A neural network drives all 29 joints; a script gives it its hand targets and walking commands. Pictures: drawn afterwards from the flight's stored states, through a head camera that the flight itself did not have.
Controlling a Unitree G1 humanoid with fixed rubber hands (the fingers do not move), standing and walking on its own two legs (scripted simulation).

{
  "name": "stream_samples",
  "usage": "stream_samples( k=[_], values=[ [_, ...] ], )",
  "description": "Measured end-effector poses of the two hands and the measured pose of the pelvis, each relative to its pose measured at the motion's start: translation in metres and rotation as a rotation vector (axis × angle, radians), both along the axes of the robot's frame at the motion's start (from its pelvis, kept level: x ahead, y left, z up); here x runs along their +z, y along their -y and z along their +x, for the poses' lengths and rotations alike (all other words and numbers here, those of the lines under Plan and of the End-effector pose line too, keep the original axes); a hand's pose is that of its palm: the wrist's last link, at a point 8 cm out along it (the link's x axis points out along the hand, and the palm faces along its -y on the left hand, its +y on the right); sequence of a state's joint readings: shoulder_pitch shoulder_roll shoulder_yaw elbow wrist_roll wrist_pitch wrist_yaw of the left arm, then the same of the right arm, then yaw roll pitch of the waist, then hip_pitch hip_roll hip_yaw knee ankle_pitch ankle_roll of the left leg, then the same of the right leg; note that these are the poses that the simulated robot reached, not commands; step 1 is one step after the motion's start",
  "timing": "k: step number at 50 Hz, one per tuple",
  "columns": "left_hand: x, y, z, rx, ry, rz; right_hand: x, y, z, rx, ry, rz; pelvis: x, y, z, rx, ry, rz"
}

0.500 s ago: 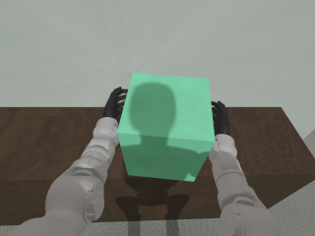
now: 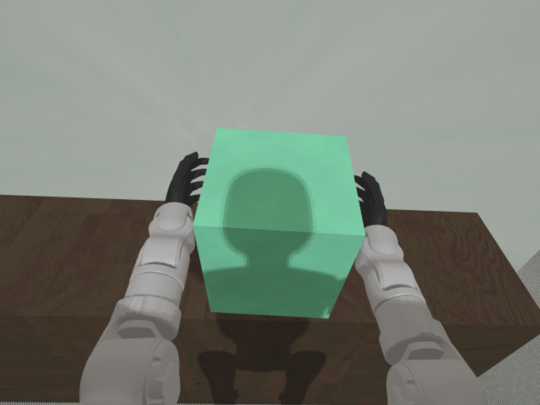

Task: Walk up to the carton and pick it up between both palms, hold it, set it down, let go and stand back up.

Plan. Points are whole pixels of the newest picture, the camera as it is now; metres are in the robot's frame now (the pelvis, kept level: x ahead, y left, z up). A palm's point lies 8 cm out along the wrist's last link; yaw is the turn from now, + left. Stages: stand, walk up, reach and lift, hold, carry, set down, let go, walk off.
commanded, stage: reach and lift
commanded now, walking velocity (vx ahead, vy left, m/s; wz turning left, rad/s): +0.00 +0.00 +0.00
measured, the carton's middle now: (275, 228) +0.39 -0.02 +0.06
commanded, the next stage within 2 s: hold in 1.34 s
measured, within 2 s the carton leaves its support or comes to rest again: neither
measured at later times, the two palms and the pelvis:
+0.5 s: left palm (162, 202) +0.35 +0.15 +0.16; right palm (372, 225) +0.33 -0.15 +0.14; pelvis -0.02 -0.01 +0.00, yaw +0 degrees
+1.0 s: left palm (159, 196) +0.35 +0.15 +0.17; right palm (371, 219) +0.34 -0.15 +0.14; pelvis -0.01 +0.00 +0.00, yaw +0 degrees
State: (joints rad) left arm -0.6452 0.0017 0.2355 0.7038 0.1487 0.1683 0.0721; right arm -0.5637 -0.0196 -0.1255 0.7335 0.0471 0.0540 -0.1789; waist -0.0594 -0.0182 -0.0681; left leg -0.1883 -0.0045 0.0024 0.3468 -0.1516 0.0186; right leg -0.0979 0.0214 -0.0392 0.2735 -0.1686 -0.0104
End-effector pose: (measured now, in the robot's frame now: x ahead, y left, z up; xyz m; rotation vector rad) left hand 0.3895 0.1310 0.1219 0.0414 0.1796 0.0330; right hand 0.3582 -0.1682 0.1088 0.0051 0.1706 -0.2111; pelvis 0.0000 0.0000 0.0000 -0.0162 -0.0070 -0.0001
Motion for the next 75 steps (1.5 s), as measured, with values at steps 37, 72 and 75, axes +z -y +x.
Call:
stream_samples(
  k=[37, 72, 75],
  values=[
    [0.043, -0.015, -0.035, 0.039, 0.004, 0.027, 0.034, -0.014, -0.021, 0.050, 0.011, -0.031, 0.000, 0.005, -0.021, -0.012, 0.114, 0.005],
    [0.056, -0.021, -0.043, 0.072, 0.028, 0.034, 0.042, -0.020, -0.019, 0.088, 0.043, -0.032, -0.001, 0.004, -0.009, -0.003, 0.154, 0.001],
    [0.057, -0.021, -0.045, 0.075, 0.028, 0.029, 0.042, -0.020, -0.020, 0.089, 0.044, -0.029, -0.001, 0.005, -0.011, 0.001, 0.156, 0.002]
  ],
)
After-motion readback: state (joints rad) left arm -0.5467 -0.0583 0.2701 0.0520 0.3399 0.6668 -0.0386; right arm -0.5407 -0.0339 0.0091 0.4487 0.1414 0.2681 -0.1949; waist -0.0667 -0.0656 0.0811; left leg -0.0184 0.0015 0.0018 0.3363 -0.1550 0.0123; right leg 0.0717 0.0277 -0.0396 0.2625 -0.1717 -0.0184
